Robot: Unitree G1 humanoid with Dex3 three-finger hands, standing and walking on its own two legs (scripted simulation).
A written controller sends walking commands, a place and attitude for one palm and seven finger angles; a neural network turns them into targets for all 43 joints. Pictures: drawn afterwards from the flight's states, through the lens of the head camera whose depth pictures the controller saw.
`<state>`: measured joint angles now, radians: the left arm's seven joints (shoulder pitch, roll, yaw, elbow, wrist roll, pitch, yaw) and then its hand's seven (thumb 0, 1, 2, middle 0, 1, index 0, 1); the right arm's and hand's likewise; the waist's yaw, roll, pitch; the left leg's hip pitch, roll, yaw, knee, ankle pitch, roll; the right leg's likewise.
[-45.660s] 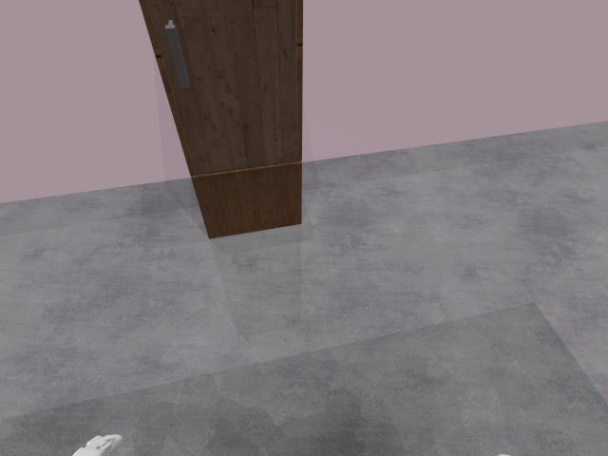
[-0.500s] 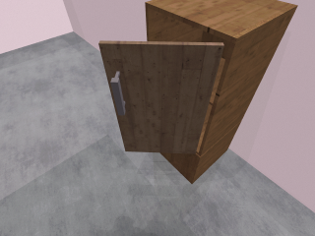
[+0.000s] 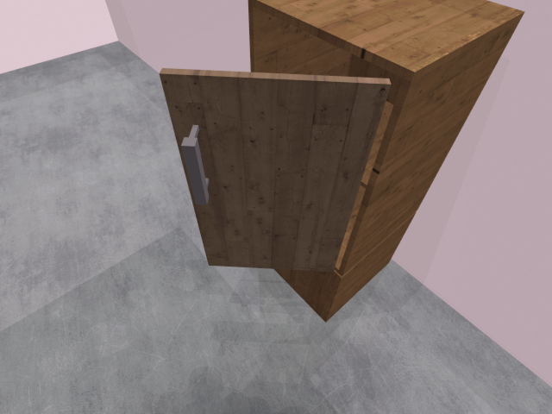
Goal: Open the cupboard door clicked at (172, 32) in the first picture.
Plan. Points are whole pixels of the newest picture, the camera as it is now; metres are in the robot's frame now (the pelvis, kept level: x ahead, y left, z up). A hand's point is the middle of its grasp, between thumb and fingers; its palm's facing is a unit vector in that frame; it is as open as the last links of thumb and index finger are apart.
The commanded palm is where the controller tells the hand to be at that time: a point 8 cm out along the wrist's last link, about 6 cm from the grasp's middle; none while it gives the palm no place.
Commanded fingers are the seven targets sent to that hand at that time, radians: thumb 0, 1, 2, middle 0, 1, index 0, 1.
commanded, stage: look again from close up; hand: left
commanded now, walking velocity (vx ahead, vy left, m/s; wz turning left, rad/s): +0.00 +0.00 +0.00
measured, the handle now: (198, 166) +0.53 +0.19 +0.04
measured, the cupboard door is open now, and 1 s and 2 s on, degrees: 46 46 46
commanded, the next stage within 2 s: raise the hand with hooked fingers in 0.48 s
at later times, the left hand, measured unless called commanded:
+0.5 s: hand out of the picture +0.02 +0.17 -0.18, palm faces +0.01 -0.98 -0.18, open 7.4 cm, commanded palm none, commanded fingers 0.00 0.90 0.90 -0.20 -0.30 -0.20 -0.30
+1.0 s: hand (162, 390) +0.16 +0.17 -0.05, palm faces +0.02 -1.00 +0.02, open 8.6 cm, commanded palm +0.15 +0.24 -0.04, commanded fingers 0.00 0.39 0.68 -0.24 -0.63 -0.24 -0.63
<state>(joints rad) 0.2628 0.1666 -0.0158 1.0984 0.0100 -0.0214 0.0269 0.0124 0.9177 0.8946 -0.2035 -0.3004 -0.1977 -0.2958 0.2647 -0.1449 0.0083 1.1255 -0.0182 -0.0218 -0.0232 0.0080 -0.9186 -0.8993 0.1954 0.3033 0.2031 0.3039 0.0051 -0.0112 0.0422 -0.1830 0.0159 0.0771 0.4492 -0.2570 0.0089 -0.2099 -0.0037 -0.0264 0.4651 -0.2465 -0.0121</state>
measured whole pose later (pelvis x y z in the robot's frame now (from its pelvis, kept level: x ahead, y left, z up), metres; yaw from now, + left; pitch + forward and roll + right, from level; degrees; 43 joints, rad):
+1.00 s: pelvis -0.03 -0.01 -0.08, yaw +2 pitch +11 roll +0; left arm 0.39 0.18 0.13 0.16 -0.27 -0.50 -0.34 0.01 0.61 0.77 -0.23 -0.49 -0.22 -0.49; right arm 0.13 -0.28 -0.07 0.48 0.03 -0.24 -0.02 0.01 -0.91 -0.90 0.20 0.30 0.20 0.30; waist 0.02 -0.03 -0.12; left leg -0.77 0.02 0.03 1.08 -0.50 0.00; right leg -0.78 -0.02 -0.06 1.09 -0.50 -0.03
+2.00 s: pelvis -0.01 +0.01 -0.04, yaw +3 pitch +7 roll -2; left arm 0.05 0.39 0.37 0.27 -0.35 -0.23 -0.47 -0.01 -0.47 0.31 -0.30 -1.18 -0.30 -1.18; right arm 0.25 -0.25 0.06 0.56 0.04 -0.23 -0.08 0.01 -0.90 -0.90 0.20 0.30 0.21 0.30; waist 0.02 0.03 -0.07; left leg -0.56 0.02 0.01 0.85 -0.42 0.02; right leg -0.53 -0.01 -0.09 0.79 -0.38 0.00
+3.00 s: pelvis -0.01 +0.00 -0.03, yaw +3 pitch +7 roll -1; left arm -0.20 0.43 0.41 0.54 -0.33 -0.22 -0.53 -0.01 -0.50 0.30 -0.30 -1.20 -0.30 -1.20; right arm 0.26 -0.28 0.05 0.60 0.05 -0.21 -0.11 0.01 -0.90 -0.90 0.20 0.30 0.21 0.30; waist 0.01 0.03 -0.04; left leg -0.53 0.02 0.01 0.78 -0.38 0.01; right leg -0.50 -0.01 -0.09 0.74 -0.36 -0.02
